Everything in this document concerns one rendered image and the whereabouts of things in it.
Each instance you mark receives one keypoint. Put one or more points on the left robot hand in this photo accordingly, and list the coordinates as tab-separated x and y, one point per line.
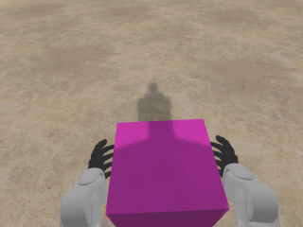
97	159

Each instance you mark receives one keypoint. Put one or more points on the left robot forearm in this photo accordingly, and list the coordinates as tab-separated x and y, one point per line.
81	205

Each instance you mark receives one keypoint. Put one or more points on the right robot forearm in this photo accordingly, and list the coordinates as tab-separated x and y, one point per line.
255	203

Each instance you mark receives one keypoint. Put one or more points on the carton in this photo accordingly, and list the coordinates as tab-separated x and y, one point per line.
164	174

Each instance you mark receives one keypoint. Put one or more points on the right robot hand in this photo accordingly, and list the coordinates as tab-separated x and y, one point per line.
226	154

